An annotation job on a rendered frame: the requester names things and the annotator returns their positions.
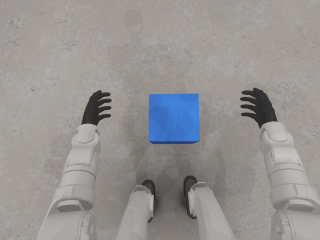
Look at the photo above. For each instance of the left robot hand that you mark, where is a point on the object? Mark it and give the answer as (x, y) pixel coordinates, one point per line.
(92, 110)

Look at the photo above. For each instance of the robot right foot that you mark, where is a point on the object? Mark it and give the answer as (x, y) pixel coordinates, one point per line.
(189, 181)

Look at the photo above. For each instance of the right robot hand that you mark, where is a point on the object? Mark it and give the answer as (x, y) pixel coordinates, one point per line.
(264, 112)

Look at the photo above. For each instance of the robot right upper arm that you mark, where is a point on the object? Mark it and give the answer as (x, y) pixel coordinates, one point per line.
(295, 225)

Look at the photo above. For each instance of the robot left forearm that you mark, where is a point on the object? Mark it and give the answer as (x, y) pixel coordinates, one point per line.
(76, 189)

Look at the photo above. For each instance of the robot left thigh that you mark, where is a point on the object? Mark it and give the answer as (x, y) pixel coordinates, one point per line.
(134, 223)

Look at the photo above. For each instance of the robot left upper arm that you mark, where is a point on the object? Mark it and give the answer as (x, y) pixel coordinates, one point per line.
(69, 225)

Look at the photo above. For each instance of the robot right forearm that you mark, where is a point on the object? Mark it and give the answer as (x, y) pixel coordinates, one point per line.
(290, 188)

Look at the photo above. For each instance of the carton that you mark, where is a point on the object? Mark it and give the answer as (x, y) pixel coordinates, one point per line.
(174, 119)

